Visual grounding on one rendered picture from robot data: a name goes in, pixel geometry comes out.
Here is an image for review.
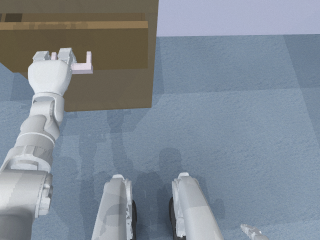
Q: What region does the robot left shin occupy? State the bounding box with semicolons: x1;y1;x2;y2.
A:
103;174;133;239

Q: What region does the left robot upper arm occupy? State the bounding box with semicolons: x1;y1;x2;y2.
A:
0;169;54;240

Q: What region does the cabinet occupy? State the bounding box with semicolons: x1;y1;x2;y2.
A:
0;0;159;112

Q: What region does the left robot hand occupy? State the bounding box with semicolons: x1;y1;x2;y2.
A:
28;47;77;97

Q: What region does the drawer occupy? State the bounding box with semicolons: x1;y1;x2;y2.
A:
0;13;148;73

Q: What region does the left robot forearm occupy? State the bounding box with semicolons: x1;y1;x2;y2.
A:
0;92;65;174

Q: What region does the left robot foot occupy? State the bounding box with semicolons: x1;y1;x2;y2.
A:
127;200;137;240

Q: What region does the right robot hand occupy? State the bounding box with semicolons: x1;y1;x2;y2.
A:
240;224;269;240

